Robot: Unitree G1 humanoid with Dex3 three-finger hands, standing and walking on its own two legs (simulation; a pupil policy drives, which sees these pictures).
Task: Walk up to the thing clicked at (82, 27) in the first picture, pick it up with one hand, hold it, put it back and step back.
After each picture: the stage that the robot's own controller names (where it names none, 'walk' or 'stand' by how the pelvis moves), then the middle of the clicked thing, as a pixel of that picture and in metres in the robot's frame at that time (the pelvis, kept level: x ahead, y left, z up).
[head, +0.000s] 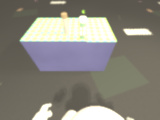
stand; (82, 28) +0.93 +0.13 +0.03
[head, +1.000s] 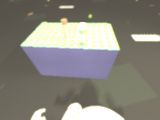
walk; (82, 35) +0.82 +0.16 +0.03
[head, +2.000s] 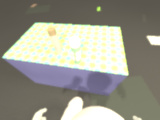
stand; (76, 52) +0.49 +0.16 +0.03
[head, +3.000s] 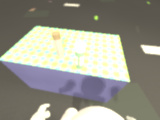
stand; (79, 57) +0.47 +0.11 +0.04
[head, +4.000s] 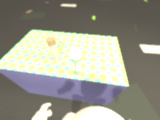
stand; (76, 63) +0.42 +0.12 +0.03
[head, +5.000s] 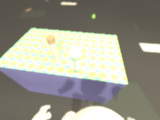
stand; (75, 61) +0.43 +0.13 +0.02
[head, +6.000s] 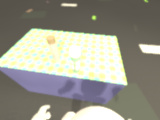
stand; (75, 61) +0.43 +0.13 +0.02
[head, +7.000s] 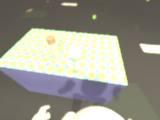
stand; (75, 61) +0.43 +0.13 +0.02
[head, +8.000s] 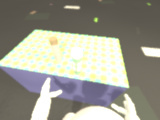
rise first; (77, 62) +0.43 +0.13 +0.03
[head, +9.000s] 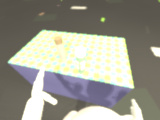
go down; (80, 61) +0.44 +0.12 +0.03
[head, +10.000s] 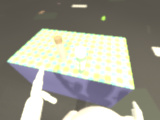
go down; (80, 61) +0.43 +0.12 +0.03
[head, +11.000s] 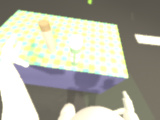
go down; (75, 53) +0.45 +0.10 +0.06
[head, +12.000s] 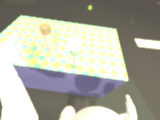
go down; (75, 55) +0.44 +0.10 +0.06
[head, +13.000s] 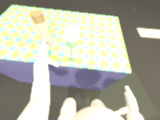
close in; (72, 47) +0.45 +0.11 +0.10
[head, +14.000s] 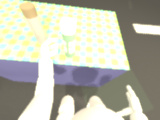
close; (69, 41) +0.47 +0.12 +0.12
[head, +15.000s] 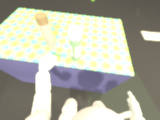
lift; (75, 46) +0.46 +0.11 +0.11
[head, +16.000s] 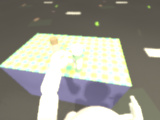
close; (77, 60) +0.45 +0.12 +0.06
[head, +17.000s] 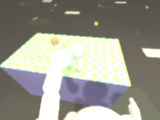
close; (78, 60) +0.46 +0.12 +0.05
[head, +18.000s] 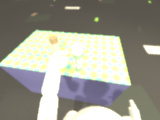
close; (77, 59) +0.45 +0.12 +0.04
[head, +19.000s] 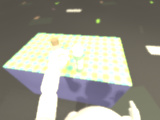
close; (78, 60) +0.45 +0.12 +0.04
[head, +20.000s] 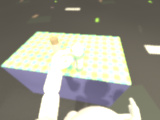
hold; (78, 60) +0.45 +0.12 +0.04
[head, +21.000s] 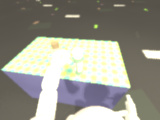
crouch; (78, 63) +0.45 +0.11 +0.04
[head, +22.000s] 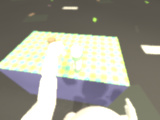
crouch; (76, 61) +0.44 +0.12 +0.04
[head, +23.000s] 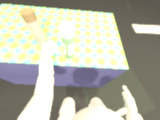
lower; (68, 44) +0.47 +0.12 +0.11
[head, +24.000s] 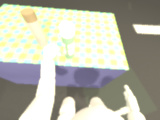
lower; (68, 44) +0.47 +0.12 +0.11
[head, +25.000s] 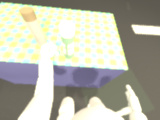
lower; (68, 43) +0.47 +0.12 +0.11
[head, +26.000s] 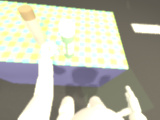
lower; (68, 43) +0.47 +0.12 +0.11
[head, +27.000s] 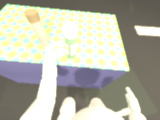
open; (70, 44) +0.47 +0.11 +0.11
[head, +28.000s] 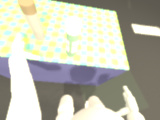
sink last; (72, 41) +0.47 +0.11 +0.11
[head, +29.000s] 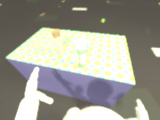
sink last; (81, 55) +0.47 +0.12 +0.08
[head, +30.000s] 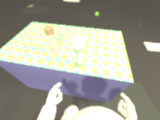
stand; (78, 54) +0.45 +0.11 +0.09
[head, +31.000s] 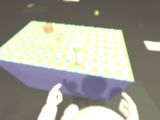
stand; (78, 53) +0.46 +0.12 +0.09
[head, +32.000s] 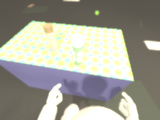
stand; (77, 52) +0.46 +0.12 +0.09
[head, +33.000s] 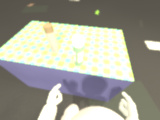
stand; (78, 52) +0.46 +0.11 +0.09
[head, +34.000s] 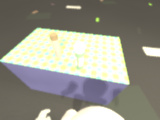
stand; (79, 58) +0.47 +0.11 +0.04
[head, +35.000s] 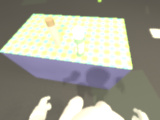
walk; (79, 44) +0.53 +0.12 +0.05
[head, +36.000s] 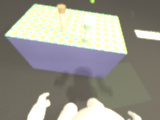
walk; (86, 30) +0.72 +0.08 +0.04
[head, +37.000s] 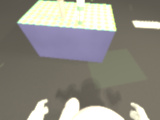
stand; (80, 13) +1.01 +0.21 +0.06
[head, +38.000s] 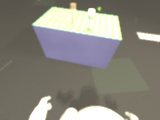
stand; (90, 21) +1.05 +0.07 +0.03
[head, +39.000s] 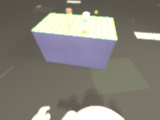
stand; (85, 24) +1.06 +0.11 +0.02
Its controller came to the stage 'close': yes
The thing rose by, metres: 0.00
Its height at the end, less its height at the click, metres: +0.00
